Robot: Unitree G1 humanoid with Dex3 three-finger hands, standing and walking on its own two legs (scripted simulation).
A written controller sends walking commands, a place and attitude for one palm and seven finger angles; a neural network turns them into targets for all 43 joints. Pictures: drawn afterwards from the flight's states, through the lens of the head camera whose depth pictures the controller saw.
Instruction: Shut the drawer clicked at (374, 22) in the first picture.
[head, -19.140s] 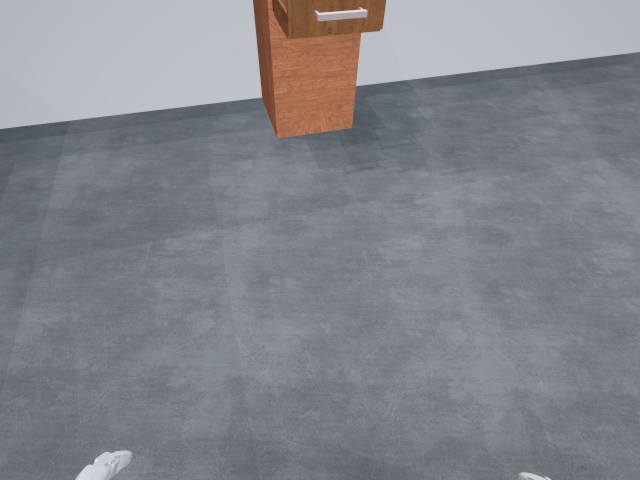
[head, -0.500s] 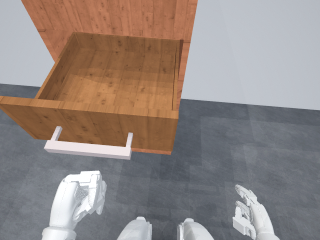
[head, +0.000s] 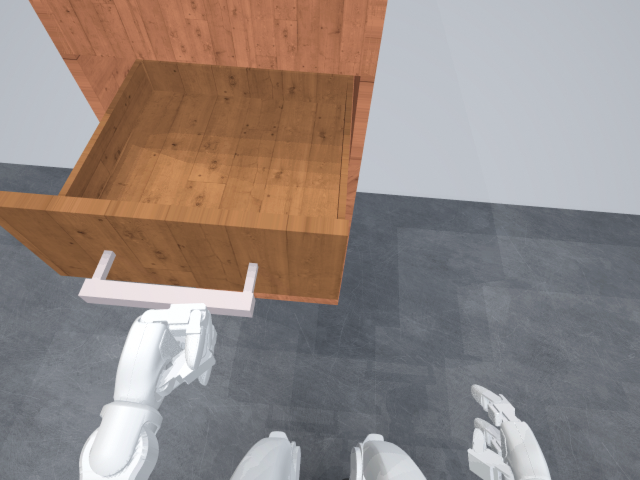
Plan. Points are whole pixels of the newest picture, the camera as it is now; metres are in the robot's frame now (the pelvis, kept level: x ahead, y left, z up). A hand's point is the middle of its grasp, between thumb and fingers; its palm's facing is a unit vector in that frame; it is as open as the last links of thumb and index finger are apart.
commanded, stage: push the drawer shut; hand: left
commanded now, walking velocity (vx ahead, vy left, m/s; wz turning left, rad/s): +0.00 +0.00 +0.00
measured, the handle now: (174, 281) +0.33 +0.19 +0.05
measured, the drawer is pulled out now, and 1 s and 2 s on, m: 0.26 0.13 0.01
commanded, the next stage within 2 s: none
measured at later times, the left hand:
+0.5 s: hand (217, 300) +0.32 +0.14 +0.04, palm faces -0.08 -1.00 -0.05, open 3.1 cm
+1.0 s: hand (225, 246) +0.39 +0.14 +0.04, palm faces -0.08 -1.00 -0.04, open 2.9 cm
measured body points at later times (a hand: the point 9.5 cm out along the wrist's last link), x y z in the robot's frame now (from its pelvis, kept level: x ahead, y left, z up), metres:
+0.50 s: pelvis -0.02 +0.00 +0.00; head +0.07 +0.00 +0.45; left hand +0.31 +0.19 +0.04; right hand +0.14 -0.25 -0.10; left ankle +0.00 +0.07 -0.64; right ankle +0.01 -0.07 -0.64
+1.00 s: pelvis -0.01 +0.01 +0.01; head +0.10 +0.02 +0.44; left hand +0.39 +0.19 +0.04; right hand +0.09 -0.25 -0.11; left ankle +0.00 +0.07 -0.64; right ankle +0.01 -0.07 -0.64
